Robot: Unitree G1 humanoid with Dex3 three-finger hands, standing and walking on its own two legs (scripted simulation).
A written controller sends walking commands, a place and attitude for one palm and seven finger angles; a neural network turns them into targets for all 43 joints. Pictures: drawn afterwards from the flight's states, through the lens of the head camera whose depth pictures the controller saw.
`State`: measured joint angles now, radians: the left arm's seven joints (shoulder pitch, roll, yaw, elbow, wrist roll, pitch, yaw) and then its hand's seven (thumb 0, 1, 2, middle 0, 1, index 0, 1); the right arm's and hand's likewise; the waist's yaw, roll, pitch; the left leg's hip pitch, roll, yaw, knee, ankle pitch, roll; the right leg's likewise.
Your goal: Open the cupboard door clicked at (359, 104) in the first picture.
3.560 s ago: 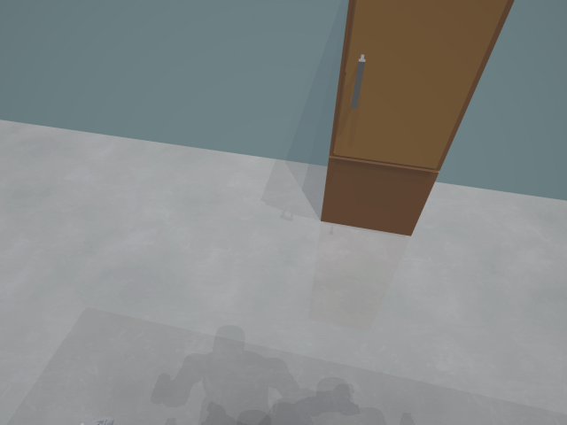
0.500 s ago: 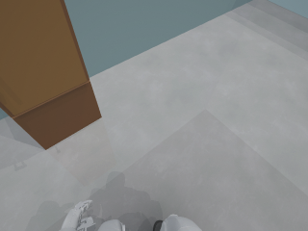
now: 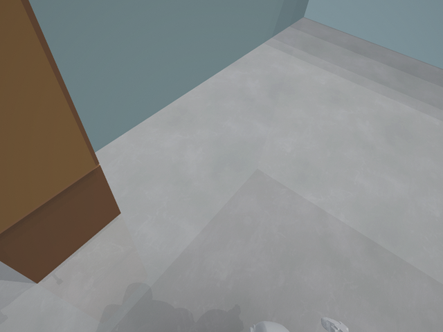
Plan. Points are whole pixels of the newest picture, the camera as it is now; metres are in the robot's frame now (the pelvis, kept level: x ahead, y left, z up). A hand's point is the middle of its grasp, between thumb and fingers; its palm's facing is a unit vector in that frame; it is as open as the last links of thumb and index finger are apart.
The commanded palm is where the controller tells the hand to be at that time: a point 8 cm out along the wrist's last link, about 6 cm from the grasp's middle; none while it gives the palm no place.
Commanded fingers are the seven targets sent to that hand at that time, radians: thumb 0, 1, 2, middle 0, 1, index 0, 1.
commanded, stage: walk to a spot facing it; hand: left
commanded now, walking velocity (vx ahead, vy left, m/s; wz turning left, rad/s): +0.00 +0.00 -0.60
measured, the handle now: out of the picture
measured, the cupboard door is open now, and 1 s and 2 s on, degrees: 0 0 0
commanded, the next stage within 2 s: turn to face it in 1.38 s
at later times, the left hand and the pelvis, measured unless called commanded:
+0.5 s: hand (170, 310) +0.18 +0.11 -0.15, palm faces -0.30 -0.91 -0.28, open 7.4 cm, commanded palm none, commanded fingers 0.00 0.90 0.90 -0.20 -0.30 -0.20 -0.30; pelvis +0.01 -0.04 +0.00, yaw -19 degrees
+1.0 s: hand (176, 295) +0.21 +0.11 -0.17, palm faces -0.56 -0.81 -0.20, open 7.4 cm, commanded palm none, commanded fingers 0.00 0.90 0.90 -0.20 -0.30 -0.20 -0.30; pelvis +0.03 -0.01 +0.00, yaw -37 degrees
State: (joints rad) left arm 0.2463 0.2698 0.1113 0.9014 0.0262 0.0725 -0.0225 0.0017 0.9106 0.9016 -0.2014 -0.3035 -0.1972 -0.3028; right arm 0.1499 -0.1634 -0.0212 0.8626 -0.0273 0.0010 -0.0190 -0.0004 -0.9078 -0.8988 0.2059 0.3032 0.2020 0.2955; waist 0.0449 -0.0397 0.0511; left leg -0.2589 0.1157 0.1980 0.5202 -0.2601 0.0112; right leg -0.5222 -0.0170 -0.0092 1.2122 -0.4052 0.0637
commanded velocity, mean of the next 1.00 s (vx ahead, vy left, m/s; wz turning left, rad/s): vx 0.00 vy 0.00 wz -0.60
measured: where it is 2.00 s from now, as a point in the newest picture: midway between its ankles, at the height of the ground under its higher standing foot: outside the picture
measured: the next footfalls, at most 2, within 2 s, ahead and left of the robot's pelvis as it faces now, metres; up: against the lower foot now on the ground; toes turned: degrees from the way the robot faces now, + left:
right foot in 0.26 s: +0.02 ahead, -0.14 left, +0.00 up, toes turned -18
left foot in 0.70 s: +0.12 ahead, +0.07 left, +0.00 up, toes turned -21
